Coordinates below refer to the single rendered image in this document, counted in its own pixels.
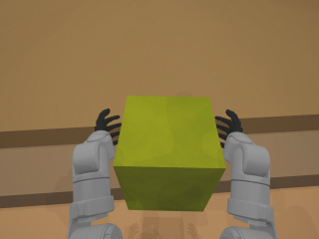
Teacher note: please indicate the robot right upper arm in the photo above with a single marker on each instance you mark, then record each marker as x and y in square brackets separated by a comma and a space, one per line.
[236, 232]

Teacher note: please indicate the right robot forearm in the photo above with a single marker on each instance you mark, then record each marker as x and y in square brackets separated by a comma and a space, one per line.
[249, 200]

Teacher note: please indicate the carton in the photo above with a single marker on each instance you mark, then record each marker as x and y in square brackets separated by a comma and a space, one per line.
[169, 156]

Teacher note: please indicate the robot left upper arm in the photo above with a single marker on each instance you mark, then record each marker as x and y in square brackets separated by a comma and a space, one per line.
[100, 231]

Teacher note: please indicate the right robot hand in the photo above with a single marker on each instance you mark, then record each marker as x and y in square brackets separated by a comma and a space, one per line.
[234, 125]

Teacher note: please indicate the left robot forearm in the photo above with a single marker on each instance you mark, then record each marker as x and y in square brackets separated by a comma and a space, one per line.
[92, 199]

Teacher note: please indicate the left robot hand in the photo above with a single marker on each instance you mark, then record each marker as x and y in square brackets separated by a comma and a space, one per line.
[101, 124]

